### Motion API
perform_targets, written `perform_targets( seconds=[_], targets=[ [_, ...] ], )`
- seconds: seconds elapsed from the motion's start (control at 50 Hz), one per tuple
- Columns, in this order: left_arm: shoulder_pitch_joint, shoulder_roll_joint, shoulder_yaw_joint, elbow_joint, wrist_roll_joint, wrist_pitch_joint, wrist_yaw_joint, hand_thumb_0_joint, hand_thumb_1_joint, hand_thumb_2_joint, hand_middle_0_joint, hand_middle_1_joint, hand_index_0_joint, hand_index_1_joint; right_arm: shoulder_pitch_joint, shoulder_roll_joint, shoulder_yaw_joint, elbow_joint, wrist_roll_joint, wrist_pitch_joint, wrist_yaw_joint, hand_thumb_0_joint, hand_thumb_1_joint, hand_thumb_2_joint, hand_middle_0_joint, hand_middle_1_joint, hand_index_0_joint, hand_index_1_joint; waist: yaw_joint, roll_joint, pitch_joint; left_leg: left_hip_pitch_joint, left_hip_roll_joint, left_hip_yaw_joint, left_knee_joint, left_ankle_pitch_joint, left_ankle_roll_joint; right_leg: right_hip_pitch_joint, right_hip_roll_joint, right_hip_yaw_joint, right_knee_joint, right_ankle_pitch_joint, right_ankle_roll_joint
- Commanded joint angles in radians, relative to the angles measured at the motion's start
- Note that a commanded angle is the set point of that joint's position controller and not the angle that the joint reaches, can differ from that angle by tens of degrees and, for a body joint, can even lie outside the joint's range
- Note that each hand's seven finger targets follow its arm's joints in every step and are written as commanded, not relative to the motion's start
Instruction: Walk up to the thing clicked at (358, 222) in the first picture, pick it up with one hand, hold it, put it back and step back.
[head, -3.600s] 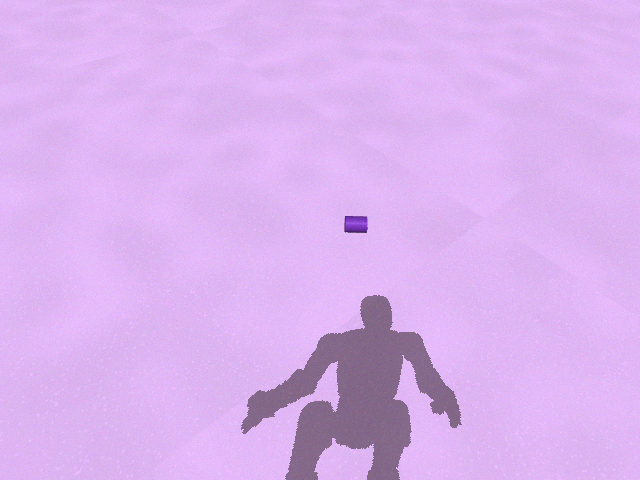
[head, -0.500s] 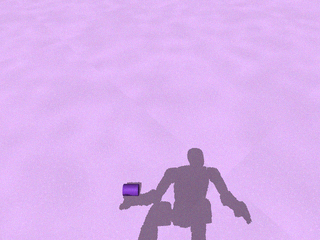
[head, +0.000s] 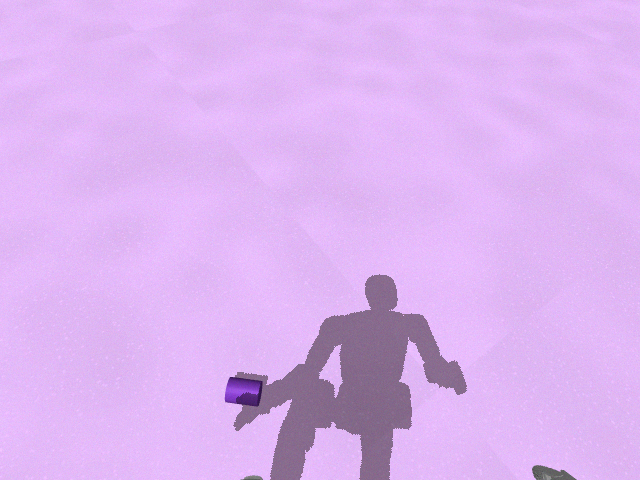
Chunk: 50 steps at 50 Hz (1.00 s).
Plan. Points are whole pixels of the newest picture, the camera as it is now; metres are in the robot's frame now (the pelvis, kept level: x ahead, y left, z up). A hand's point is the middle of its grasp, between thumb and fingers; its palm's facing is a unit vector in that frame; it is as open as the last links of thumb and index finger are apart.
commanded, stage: walk up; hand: left
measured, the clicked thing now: (244, 391) +0.46 +0.20 -0.72
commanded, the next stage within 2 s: none
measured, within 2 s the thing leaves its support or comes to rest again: neither
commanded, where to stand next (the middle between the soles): +0.09 +0.01 m, yaw -1 degrees
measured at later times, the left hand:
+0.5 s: hand out of the picture +0.09 +0.29 -0.14, palm faces -0.02 -0.89 -0.46, open 7.4 cm
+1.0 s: hand out of the picture +0.12 +0.26 -0.14, palm faces +0.01 -0.93 -0.36, open 7.4 cm
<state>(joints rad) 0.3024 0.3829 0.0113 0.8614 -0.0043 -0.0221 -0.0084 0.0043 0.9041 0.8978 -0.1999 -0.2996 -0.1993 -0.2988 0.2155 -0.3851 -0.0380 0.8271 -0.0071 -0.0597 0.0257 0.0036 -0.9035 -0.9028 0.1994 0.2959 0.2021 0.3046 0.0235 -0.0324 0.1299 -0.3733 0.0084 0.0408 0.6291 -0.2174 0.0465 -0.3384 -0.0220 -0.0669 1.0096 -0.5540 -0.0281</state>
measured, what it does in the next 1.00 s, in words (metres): steps on the spot: right foot, then left foot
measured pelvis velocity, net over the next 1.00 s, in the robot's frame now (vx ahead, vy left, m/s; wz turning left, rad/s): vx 0.04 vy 0.00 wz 0.02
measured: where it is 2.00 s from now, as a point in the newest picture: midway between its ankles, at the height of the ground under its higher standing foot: outside the picture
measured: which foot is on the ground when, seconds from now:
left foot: down 0.00-0.22, up 0.24-0.44, down 0.46-1.00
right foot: up 0.00-0.16, down 0.18-1.00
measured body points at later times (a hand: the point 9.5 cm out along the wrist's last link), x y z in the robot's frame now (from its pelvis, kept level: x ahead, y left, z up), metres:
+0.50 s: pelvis +0.03 -0.01 -0.01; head +0.07 -0.02 +0.44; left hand +0.09 +0.33 -0.11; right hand +0.11 -0.33 -0.14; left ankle +0.03 +0.14 -0.72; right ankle +0.08 -0.16 -0.72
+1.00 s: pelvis +0.04 +0.00 +0.01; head +0.06 +0.00 +0.46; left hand +0.12 +0.31 -0.12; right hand +0.16 -0.30 -0.11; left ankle +0.03 +0.14 -0.72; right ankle +0.08 -0.16 -0.72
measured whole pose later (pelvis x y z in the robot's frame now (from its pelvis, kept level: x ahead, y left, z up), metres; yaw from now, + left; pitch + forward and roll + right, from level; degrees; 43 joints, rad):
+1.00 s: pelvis +0.04 +0.00 +0.01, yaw +1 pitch -2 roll +0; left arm 0.10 0.37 -0.01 1.11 0.00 -0.02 0.00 0.00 0.90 0.90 -0.20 -0.30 -0.20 -0.30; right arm 0.06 -0.37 -0.01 1.08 0.00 0.00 0.02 0.00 -0.90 -0.90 0.20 0.30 0.20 0.30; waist 0.02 0.00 0.05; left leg -0.18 0.04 0.00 0.51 -0.29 -0.03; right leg -0.24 -0.07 0.00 0.49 -0.22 0.06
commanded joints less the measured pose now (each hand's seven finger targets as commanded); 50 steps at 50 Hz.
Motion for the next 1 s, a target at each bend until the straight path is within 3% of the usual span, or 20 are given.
perform_targets(
  seconds=[0.0, 0.1, 0.16, 0.2, 0.22, 0.24, 0.3, 0.36, 0.42, 0.44, 0.46, 0.48, 0.5, 0.52, 0.54, 0.58, 0.64, 0.68, 0.78, 0.98],
  targets=[
    [0.078, 0.240, 0.079, -0.043, 0.004, -0.025, 0.001, 0.000, 0.900, 0.900, -0.200, -0.300, -0.200, -0.300, 0.046, -0.277, -0.076, -0.053, 0.006, -0.004, -0.024, 0.000, -0.900, -0.900, 0.200, 0.300, 0.200, 0.300, -0.021, 0.151, -0.099, 0.117, 0.248, -0.281, -0.285, 0.017, 0.188, -0.130, -0.065, 0.094, -0.033, 0.034, -0.010],
    [0.114, 0.181, 0.070, 0.009, 0.006, -0.048, 0.019, 0.000, 0.900, 0.900, -0.200, -0.300, -0.200, -0.300, -0.038, -0.253, -0.055, -0.063, -0.008, 0.023, -0.015, 0.000, -0.900, -0.900, 0.200, 0.300, 0.200, 0.300, 0.002, 0.220, -0.149, 0.031, 0.192, -0.160, -0.145, 0.202, 0.173, 0.060, -0.008, 0.007, -0.328, 0.251, 0.028],
    [0.124, 0.220, 0.089, 0.033, 0.020, -0.059, 0.042, 0.000, 0.900, 0.900, -0.200, -0.300, -0.200, -0.300, -0.075, -0.181, -0.032, -0.070, 0.004, 0.056, -0.009, 0.000, -0.900, -0.900, 0.200, 0.300, 0.200, 0.300, 0.039, 0.107, -0.158, -0.118, 0.107, -0.093, 0.025, -0.036, 0.074, 0.228, 0.003, 0.031, -0.486, 0.398, 0.015],
    [0.023, 0.369, 0.112, -0.014, 0.041, -0.065, 0.054, 0.000, 0.900, 0.900, -0.200, -0.300, -0.200, -0.300, -0.046, -0.134, -0.023, -0.072, -0.002, 0.079, -0.012, 0.000, -0.900, -0.900, 0.200, 0.300, 0.200, 0.300, 0.006, -0.146, -0.089, -0.192, -0.007, -0.072, 0.289, -0.309, -0.014, 0.026, -0.394, 0.576, -0.774, 0.080, -0.136],
    [-0.046, 0.411, 0.121, -0.022, 0.038, -0.058, 0.055, 0.000, 0.900, 0.900, -0.200, -0.300, -0.200, -0.300, -0.054, -0.222, -0.058, -0.048, -0.009, 0.092, -0.019, 0.000, -0.900, -0.900, 0.200, 0.300, 0.200, 0.300, 0.007, -0.142, -0.036, -0.143, 0.041, -0.124, 0.400, -0.345, -0.021, -0.082, -0.449, 0.621, -0.768, 0.039, -0.237],
    [-0.081, 0.376, 0.118, -0.031, 0.036, -0.056, 0.052, 0.000, 0.900, 0.900, -0.200, -0.300, -0.200, -0.300, -0.028, -0.248, -0.068, -0.026, -0.010, 0.093, -0.015, 0.000, -0.900, -0.900, 0.200, 0.300, 0.200, 0.300, -0.018, -0.116, -0.021, -0.123, 0.069, -0.135, 0.402, -0.312, -0.021, -0.094, -0.414, 0.568, -0.735, 0.077, -0.242],
    [-0.087, 0.303, 0.098, -0.015, 0.035, -0.059, 0.049, 0.000, 0.900, 0.900, -0.200, -0.300, -0.200, -0.300, 0.010, -0.214, -0.062, 0.027, 0.001, 0.081, -0.007, 0.000, -0.900, -0.900, 0.200, 0.300, 0.200, 0.300, -0.026, -0.128, -0.085, -0.112, 0.048, -0.095, 0.323, -0.260, -0.014, 0.027, -0.269, 0.322, -0.622, 0.314, -0.160],
    [-0.067, 0.310, 0.095, -0.003, 0.041, -0.053, 0.042, 0.000, 0.900, 0.900, -0.200, -0.300, -0.200, -0.300, -0.010, -0.196, -0.052, 0.040, -0.001, 0.075, -0.004, 0.000, -0.900, -0.900, 0.200, 0.300, 0.200, 0.300, 0.005, -0.172, -0.150, -0.048, 0.032, -0.051, 0.175, -0.284, -0.026, 0.093, -0.226, 0.275, -0.557, 0.394, -0.147],
    [-0.132, 0.289, 0.080, -0.010, 0.026, -0.033, 0.034, 0.000, 0.900, 0.900, -0.200, -0.300, -0.200, -0.300, 0.041, -0.177, -0.051, 0.089, -0.002, 0.054, -0.013, 0.000, -0.900, -0.900, 0.200, 0.300, 0.200, 0.300, -0.041, -0.161, -0.194, 0.116, -0.019, 0.020, -0.098, -0.116, -0.034, 0.046, -0.177, 0.178, -0.440, 0.416, -0.112],
    [-0.136, 0.252, 0.065, -0.012, 0.017, -0.027, 0.031, 0.000, 0.900, 0.900, -0.200, -0.300, -0.200, -0.300, 0.060, -0.192, -0.056, 0.109, -0.007, 0.044, -0.022, 0.000, -0.900, -0.900, 0.200, 0.300, 0.200, 0.300, -0.052, -0.116, -0.214, 0.190, -0.005, -0.010, -0.157, -0.041, -0.028, 0.011, -0.161, 0.159, -0.370, 0.451, -0.083],
    [-0.125, 0.200, 0.049, -0.019, 0.008, -0.025, 0.029, 0.000, 0.900, 0.900, -0.200, -0.300, -0.200, -0.300, 0.064, -0.239, -0.066, 0.109, -0.017, 0.034, -0.030, 0.000, -0.900, -0.900, 0.200, 0.300, 0.200, 0.300, -0.054, 0.009, -0.244, 0.251, 0.112, -0.183, -0.211, 0.031, 0.011, -0.055, -0.113, 0.106, -0.250, 0.439, -0.030],
    [-0.110, 0.148, 0.032, -0.015, -0.005, -0.021, 0.029, 0.000, 0.900, 0.900, -0.200, -0.300, -0.200, -0.300, -0.013, -0.290, -0.065, 0.086, -0.020, 0.025, -0.032, 0.000, -0.900, -0.900, 0.200, 0.300, 0.200, 0.300, -0.011, 0.128, -0.213, 0.238, 0.248, -0.391, -0.233, 0.093, 0.073, -0.138, -0.021, 0.042, -0.225, 0.274, 0.023],
    [-0.125, 0.208, 0.049, 0.017, 0.001, -0.017, 0.037, 0.000, 0.900, 0.900, -0.200, -0.300, -0.200, -0.300, -0.063, -0.326, -0.066, 0.085, -0.004, 0.028, -0.028, 0.000, -0.900, -0.900, 0.200, 0.300, 0.200, 0.300, -0.019, 0.151, -0.202, 0.137, 0.291, -0.398, -0.202, 0.058, 0.155, -0.054, -0.024, 0.048, -0.261, 0.059, 0.016],
    [-0.103, 0.224, 0.052, 0.053, 0.003, -0.021, 0.035, 0.000, 0.900, 0.900, -0.200, -0.300, -0.200, -0.300, -0.121, -0.303, -0.058, 0.085, 0.002, 0.033, -0.023, 0.000, -0.900, -0.900, 0.200, 0.300, 0.200, 0.300, 0.013, 0.141, -0.168, 0.015, 0.261, -0.338, -0.181, 0.023, 0.145, 0.079, -0.040, 0.061, -0.311, 0.120, 0.011],
    [-0.112, 0.228, 0.049, 0.061, 0.006, -0.031, 0.032, 0.000, 0.900, 0.900, -0.200, -0.300, -0.200, -0.300, -0.144, -0.261, -0.042, 0.086, 0.002, 0.038, -0.021, 0.000, -0.900, -0.900, 0.200, 0.300, 0.200, 0.300, 0.020, 0.103, -0.153, 0.016, 0.172, -0.203, -0.131, 0.081, 0.086, 0.120, -0.040, 0.066, -0.449, 0.226, 0.008],
    [-0.113, 0.251, 0.057, 0.079, 0.000, -0.038, 0.030, 0.000, 0.900, 0.900, -0.200, -0.300, -0.200, -0.300, -0.118, -0.210, -0.022, 0.096, 0.009, 0.034, -0.024, 0.000, -0.900, -0.900, 0.200, 0.300, 0.200, 0.300, 0.004, 0.080, -0.188, 0.039, 0.078, -0.100, -0.062, 0.146, 0.003, 0.158, -0.105, 0.140, -0.439, 0.566, -0.021],
    [-0.187, 0.242, 0.041, 0.089, -0.004, -0.025, 0.027, 0.000, 0.900, 0.900, -0.200, -0.300, -0.200, -0.300, -0.080, -0.221, -0.022, 0.150, 0.006, 0.036, -0.026, 0.000, -0.900, -0.900, 0.200, 0.300, 0.200, 0.300, -0.023, 0.099, -0.143, 0.052, 0.110, -0.166, -0.181, -0.029, 0.016, 0.104, -0.093, 0.121, -0.438, 0.423, -0.018],
    [-0.185, 0.221, 0.030, 0.112, -0.004, -0.019, 0.024, 0.000, 0.900, 0.900, -0.200, -0.300, -0.200, -0.300, -0.143, -0.237, -0.022, 0.156, 0.003, 0.035, -0.024, 0.000, -0.900, -0.900, 0.200, 0.300, 0.200, 0.300, 0.000, 0.123, -0.115, 0.056, 0.144, -0.194, -0.215, -0.014, 0.029, 0.102, -0.051, 0.073, -0.451, 0.369, 0.004],
    [-0.204, 0.225, 0.029, 0.155, -0.004, -0.027, 0.023, 0.000, 0.900, 0.900, -0.200, -0.300, -0.200, -0.300, -0.148, -0.213, -0.015, 0.181, 0.009, 0.036, -0.026, 0.000, -0.900, -0.900, 0.200, 0.300, 0.200, 0.300, -0.013, 0.093, -0.154, 0.099, 0.112, -0.132, -0.204, 0.036, 0.006, 0.165, -0.088, 0.107, -0.508, 0.499, -0.004],
    [-0.255, 0.208, 0.021, 0.211, 0.003, -0.031, 0.019, 0.000, 0.900, 0.900, -0.200, -0.300, -0.200, -0.300, -0.192, -0.195, -0.014, 0.223, 0.013, 0.044, -0.023, 0.000, -0.900, -0.900, 0.200, 0.300, 0.200, 0.300, -0.021, 0.036, -0.175, 0.199, 0.103, -0.098, -0.241, 0.074, -0.010, 0.174, -0.111, 0.128, -0.605, 0.532, 0.007]
  ],
)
